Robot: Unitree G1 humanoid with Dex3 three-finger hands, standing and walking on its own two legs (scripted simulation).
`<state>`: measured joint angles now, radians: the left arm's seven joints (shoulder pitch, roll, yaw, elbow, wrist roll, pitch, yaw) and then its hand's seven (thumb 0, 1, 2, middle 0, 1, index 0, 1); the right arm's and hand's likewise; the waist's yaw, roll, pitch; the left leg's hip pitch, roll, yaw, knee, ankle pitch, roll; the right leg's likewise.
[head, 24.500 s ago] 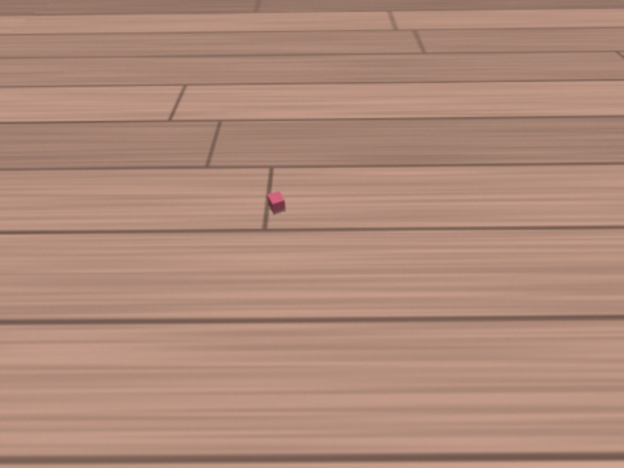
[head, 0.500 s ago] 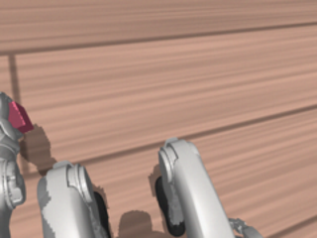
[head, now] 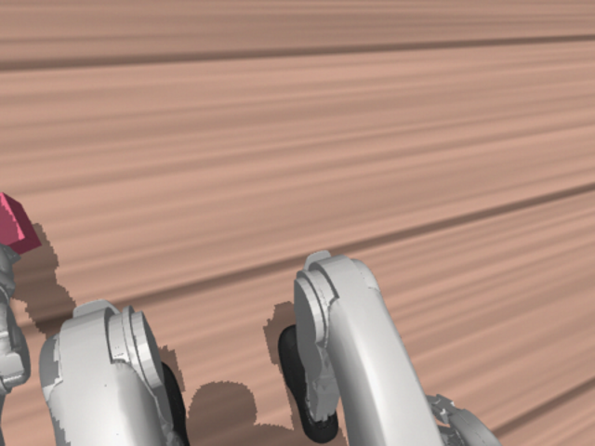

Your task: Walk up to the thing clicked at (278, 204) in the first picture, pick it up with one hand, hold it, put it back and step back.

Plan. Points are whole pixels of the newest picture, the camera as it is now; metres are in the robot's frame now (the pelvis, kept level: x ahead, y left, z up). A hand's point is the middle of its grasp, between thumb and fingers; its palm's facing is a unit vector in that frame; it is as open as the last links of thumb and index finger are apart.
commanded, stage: rest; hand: left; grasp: from above
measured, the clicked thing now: out of the picture +0.44 +0.32 -0.23
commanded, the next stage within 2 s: open in 1.18 s
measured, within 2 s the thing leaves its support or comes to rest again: rests again in 0.96 s
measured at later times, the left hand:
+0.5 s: hand out of the picture +0.43 +0.33 -0.23, palm faces -0.37 -0.26 -0.89, open 9.6 cm
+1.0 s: hand (9, 236) +0.43 +0.32 -0.25, palm faces -0.35 -0.27 -0.90, open 9.6 cm
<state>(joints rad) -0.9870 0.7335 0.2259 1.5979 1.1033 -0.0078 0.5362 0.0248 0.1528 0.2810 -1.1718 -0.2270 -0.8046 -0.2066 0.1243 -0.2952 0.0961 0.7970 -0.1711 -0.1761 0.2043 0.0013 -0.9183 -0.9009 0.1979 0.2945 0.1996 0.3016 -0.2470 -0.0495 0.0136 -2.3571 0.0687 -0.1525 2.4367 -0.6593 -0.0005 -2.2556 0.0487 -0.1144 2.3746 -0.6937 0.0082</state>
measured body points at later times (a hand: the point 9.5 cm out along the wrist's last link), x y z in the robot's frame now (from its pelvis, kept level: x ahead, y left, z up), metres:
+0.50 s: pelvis +0.00 +0.00 -0.02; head +0.26 +0.08 +0.34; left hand +0.45 +0.34 -0.18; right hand +0.03 -0.26 -0.10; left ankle +0.08 +0.13 -0.28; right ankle +0.10 -0.11 -0.28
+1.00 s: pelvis +0.00 +0.01 -0.02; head +0.26 +0.10 +0.33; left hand +0.45 +0.33 -0.20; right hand +0.03 -0.25 -0.09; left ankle +0.08 +0.13 -0.28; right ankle +0.10 -0.11 -0.28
